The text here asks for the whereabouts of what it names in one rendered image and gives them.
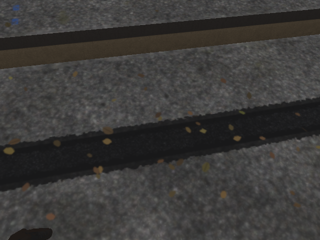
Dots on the left robot hand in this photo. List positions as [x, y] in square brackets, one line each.
[32, 234]

